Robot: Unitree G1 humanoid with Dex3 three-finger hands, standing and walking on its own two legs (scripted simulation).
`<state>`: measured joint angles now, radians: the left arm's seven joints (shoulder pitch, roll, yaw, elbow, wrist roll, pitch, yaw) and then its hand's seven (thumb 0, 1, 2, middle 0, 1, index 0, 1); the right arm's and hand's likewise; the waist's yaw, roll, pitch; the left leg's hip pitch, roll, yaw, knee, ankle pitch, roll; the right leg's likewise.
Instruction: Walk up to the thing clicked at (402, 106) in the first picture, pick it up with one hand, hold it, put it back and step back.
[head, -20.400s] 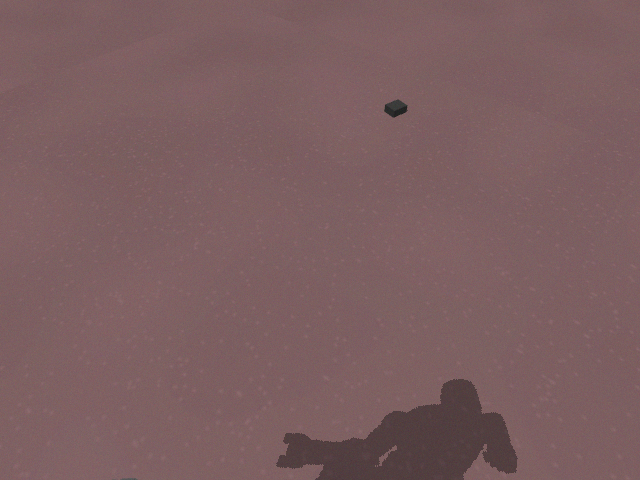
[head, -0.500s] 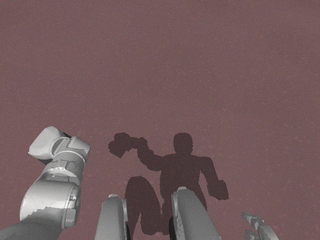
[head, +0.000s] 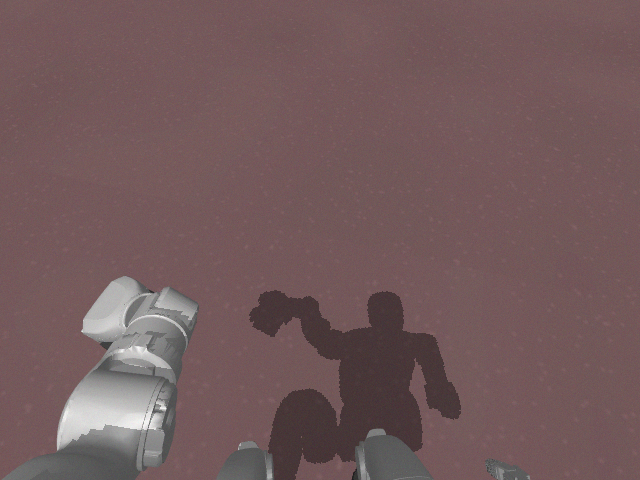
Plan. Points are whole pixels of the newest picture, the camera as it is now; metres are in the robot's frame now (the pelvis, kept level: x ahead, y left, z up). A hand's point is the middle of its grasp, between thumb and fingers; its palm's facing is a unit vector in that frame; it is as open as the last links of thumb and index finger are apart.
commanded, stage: lift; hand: left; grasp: from above
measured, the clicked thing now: (150, 332) +0.35 +0.24 -0.10
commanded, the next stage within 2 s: hold in 0.08 s
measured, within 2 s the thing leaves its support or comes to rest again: neither
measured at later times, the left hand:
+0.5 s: hand (128, 314) +0.35 +0.24 -0.03, palm faces -0.17 -0.44 -0.88, open 10.6 cm
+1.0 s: hand (125, 300) +0.36 +0.24 +0.00, palm faces -0.17 -0.41 -0.90, open 10.6 cm
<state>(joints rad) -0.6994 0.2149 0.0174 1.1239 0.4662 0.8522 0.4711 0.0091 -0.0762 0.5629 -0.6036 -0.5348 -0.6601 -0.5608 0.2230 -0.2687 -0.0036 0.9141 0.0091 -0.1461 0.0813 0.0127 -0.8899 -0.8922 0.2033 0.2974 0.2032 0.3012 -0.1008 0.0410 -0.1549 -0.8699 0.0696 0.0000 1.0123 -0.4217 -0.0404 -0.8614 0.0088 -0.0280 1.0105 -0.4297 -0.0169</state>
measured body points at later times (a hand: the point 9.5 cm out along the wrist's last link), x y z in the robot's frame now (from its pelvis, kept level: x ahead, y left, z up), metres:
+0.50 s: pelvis +0.02 +0.01 +0.03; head +0.07 +0.01 +0.48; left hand +0.36 +0.26 +0.02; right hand +0.13 -0.25 -0.09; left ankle +0.03 +0.14 -0.67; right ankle +0.03 -0.11 -0.67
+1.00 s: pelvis +0.04 +0.00 +0.05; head +0.07 -0.01 +0.50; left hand +0.36 +0.26 +0.05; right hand +0.16 -0.25 -0.08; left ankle +0.03 +0.14 -0.67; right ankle +0.03 -0.11 -0.67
